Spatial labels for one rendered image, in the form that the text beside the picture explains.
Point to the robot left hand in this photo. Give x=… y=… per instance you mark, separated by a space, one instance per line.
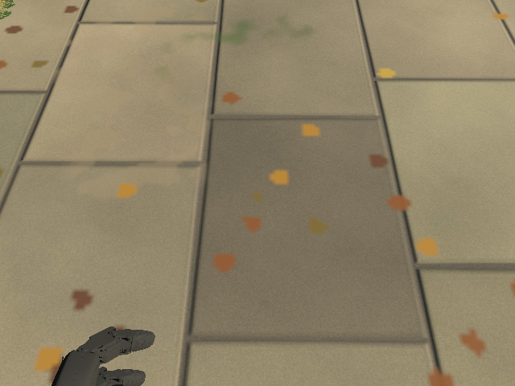
x=80 y=367

